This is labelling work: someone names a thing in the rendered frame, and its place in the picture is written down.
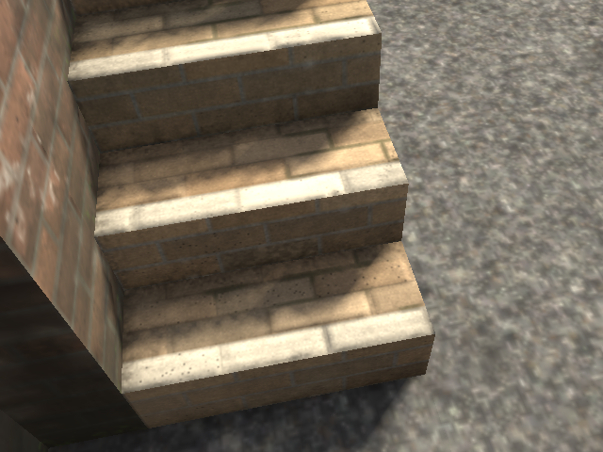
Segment stairs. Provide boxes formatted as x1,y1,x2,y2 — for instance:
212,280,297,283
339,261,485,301
67,0,435,428

